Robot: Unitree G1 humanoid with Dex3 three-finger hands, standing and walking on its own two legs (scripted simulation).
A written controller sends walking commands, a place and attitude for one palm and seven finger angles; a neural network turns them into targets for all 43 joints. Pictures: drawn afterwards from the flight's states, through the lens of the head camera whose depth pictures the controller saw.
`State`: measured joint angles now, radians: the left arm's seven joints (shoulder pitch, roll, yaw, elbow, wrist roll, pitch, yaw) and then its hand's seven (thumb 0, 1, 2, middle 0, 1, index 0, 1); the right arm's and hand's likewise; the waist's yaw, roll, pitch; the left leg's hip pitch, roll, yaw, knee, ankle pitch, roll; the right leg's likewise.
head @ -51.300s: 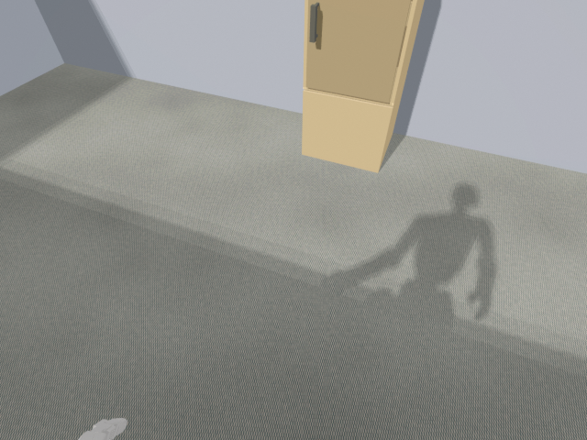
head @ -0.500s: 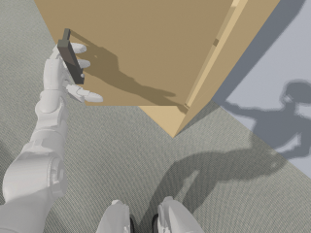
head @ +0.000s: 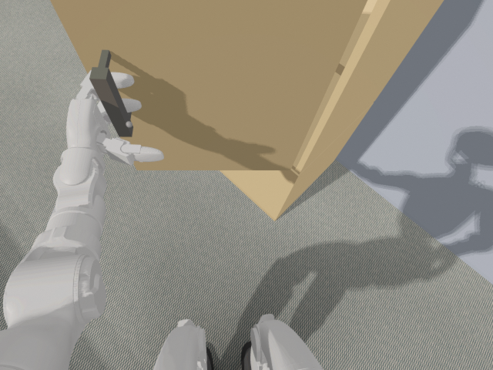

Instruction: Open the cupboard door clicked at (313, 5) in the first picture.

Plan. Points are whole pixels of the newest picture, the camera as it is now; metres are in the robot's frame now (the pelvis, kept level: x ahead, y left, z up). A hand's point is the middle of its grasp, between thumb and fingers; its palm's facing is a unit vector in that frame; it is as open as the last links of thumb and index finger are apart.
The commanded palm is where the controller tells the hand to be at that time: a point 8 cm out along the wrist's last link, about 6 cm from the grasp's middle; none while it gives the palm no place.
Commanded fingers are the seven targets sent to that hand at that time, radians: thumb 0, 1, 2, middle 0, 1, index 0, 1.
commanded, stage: close the thumb around the handle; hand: left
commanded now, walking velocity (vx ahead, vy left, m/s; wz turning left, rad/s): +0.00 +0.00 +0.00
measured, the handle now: (116, 96) +0.55 +0.17 +0.05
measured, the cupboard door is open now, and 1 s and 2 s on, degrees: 47 53 86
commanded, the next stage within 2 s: pull the door open along its arc in 0.54 s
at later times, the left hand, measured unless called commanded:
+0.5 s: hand (126, 127) +0.49 +0.15 +0.05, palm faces -0.02 -1.00 -0.01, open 5.8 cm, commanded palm +0.47 +0.20 +0.05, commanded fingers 0.00 0.90 0.90 -0.40 -1.35 -0.40 -1.35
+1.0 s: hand (128, 150) +0.45 +0.15 +0.05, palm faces -0.04 -1.00 +0.00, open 6.0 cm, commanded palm +0.39 +0.19 +0.05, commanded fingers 0.00 0.90 0.90 -0.40 -1.35 -0.40 -1.35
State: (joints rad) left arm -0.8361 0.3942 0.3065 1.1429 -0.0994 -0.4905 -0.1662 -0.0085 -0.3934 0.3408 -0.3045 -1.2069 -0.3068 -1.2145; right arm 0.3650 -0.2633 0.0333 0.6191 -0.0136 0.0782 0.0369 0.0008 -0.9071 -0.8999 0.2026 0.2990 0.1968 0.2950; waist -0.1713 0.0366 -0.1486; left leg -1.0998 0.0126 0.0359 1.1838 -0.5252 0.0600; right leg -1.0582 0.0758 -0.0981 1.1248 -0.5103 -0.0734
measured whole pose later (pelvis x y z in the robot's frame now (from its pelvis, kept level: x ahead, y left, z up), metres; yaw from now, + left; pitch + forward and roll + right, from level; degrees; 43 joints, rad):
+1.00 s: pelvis +0.01 +0.01 +0.01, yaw -1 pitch +23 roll -2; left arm -0.54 0.28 0.23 0.86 -0.17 -0.47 -0.15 0.01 0.73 0.75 -0.31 -1.32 -0.32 -1.33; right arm 0.37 -0.25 0.01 0.58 0.01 0.10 0.06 0.00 -0.91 -0.90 0.20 0.30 0.20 0.29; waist -0.12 0.04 -0.18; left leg -1.00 0.01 0.07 1.12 -0.52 0.07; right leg -0.97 0.08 -0.06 1.07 -0.50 -0.06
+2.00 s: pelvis +0.00 -0.07 +0.01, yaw +4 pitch +17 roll +4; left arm 0.19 -0.05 -0.14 0.17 0.00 -0.39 0.43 0.01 0.26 0.62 -0.32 -1.26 -0.34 -1.28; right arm 0.21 -0.23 -0.02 0.59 -0.05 -0.03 0.02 0.01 -0.91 -0.90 0.20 0.30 0.19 0.29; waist -0.02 0.02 -0.17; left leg -0.89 -0.04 -0.04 1.08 -0.49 -0.03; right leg -0.88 0.06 -0.12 1.12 -0.55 -0.14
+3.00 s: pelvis -0.01 +0.02 +0.00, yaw +0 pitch +16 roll -2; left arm 0.33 0.01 -0.31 -0.01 0.01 -0.40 0.12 -0.01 -0.50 0.30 -0.12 -0.29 -0.13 -0.31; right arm 0.25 -0.21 0.02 0.41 -0.02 -0.03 0.04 0.01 -0.91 -0.90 0.20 0.30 0.20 0.30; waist -0.01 0.03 -0.18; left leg -0.94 -0.07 0.01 1.19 -0.54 0.07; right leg -0.91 0.04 -0.05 1.17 -0.54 -0.04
